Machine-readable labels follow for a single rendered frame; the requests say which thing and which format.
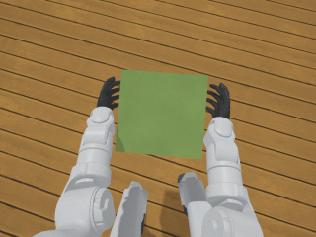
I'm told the left robot upper arm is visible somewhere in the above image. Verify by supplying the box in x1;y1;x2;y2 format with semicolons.
33;186;116;237

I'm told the left robot hand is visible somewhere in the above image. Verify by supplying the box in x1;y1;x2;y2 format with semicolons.
96;76;120;110

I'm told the right robot hand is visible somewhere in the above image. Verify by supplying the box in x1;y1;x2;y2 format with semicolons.
205;83;231;119

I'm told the robot right forearm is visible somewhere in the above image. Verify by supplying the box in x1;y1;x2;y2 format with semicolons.
203;117;259;223

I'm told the left robot foot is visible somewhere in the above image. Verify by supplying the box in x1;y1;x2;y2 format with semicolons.
141;213;145;235

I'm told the right robot upper arm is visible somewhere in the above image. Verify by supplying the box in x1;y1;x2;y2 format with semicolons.
200;206;264;237

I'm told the carton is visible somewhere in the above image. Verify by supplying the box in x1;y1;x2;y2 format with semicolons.
115;69;208;159

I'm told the robot left forearm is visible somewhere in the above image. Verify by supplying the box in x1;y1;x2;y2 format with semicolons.
54;106;116;227

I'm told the robot right shin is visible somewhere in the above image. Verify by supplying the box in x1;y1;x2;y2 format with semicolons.
182;171;203;184

